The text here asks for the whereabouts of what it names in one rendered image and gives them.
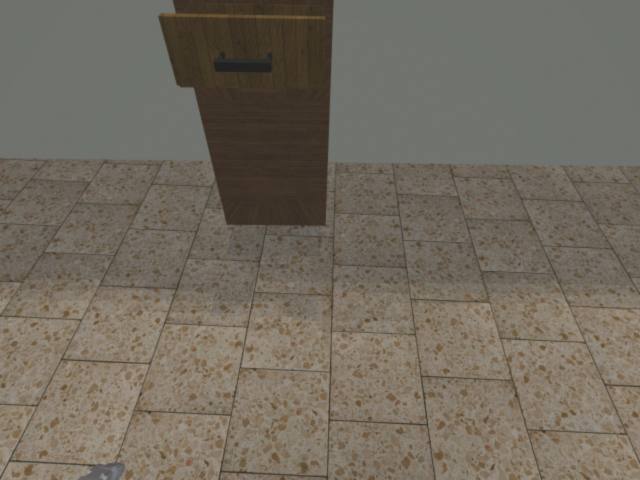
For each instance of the drawer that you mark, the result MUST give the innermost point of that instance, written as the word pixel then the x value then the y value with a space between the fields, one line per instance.
pixel 294 34

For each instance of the cabinet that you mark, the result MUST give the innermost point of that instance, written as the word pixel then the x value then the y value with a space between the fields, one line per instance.
pixel 269 156

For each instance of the handle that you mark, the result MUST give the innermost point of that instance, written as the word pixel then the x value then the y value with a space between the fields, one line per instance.
pixel 247 93
pixel 222 64

